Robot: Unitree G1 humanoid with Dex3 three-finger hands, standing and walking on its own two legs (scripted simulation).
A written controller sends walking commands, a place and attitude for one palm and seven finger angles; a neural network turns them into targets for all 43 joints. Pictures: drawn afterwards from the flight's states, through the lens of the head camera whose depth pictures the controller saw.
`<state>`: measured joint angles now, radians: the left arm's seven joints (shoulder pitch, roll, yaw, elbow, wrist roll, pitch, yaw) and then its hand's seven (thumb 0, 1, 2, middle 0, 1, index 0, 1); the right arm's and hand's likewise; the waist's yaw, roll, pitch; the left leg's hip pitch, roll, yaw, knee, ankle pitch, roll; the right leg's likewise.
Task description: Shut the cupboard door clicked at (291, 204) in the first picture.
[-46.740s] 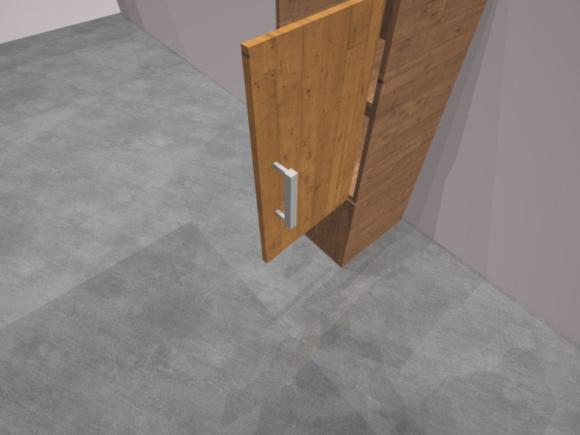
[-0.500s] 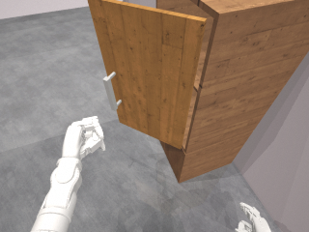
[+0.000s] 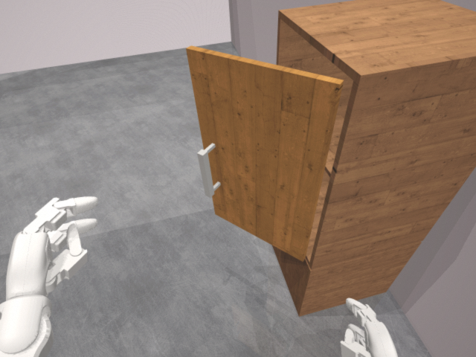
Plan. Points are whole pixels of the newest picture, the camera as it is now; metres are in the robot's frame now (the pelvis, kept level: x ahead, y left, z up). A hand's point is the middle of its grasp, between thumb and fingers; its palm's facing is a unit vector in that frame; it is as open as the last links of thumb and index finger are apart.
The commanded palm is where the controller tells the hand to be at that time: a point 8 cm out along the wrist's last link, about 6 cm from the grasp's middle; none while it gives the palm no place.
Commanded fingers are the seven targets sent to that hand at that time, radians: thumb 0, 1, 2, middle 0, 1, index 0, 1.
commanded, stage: draw the hand back to the body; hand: left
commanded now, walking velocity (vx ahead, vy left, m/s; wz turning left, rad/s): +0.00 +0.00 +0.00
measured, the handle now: (210, 171) +0.62 +0.17 -0.09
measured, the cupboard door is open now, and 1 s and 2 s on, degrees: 42 42 42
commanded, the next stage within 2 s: step back with the hand held close in 0.48 s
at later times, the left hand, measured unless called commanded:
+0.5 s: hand (64, 258) +0.19 +0.25 +0.16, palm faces +0.44 -0.80 -0.41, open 7.4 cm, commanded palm +0.14 +0.29 +0.17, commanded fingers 0.00 0.90 0.90 -0.20 -0.30 -0.20 -0.30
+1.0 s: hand (40, 261) +0.18 +0.28 +0.15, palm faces +0.35 -0.79 -0.51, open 7.4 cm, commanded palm +0.12 +0.32 +0.17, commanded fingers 0.00 0.90 0.90 -0.20 -0.30 -0.20 -0.30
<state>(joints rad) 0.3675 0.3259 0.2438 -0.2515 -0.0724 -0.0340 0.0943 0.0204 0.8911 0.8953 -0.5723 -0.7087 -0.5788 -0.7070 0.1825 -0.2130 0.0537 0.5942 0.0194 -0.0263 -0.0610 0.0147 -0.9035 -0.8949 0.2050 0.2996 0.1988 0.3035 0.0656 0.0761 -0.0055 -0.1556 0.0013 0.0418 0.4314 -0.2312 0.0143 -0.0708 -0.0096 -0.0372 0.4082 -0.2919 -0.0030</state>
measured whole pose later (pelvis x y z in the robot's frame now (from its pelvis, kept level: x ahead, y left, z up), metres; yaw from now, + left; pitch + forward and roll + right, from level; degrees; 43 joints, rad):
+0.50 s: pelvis +0.00 -0.01 +0.00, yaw +0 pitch -3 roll +0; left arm 0.46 0.34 0.33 -0.36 -0.08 -0.09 0.10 0.02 0.89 0.89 -0.21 -0.31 -0.22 -0.31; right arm 0.19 -0.23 0.01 0.63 0.01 -0.10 -0.08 0.02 -0.90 -0.90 0.20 0.30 0.20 0.30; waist 0.06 0.07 0.00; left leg -0.14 0.02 0.04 0.43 -0.23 0.00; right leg -0.06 0.01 -0.03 0.41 -0.29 -0.02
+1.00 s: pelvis -0.03 +0.02 +0.00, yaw -2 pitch +1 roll -1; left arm 0.55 0.44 0.41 -0.43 -0.08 -0.14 0.11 0.02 0.89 0.89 -0.21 -0.30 -0.21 -0.30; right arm 0.16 -0.25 -0.02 0.55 0.02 0.05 -0.09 0.02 -0.91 -0.90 0.20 0.30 0.20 0.30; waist 0.01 0.05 0.00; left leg -0.29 0.00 0.08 0.49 -0.21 0.04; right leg -0.22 -0.02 0.00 0.46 -0.26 0.03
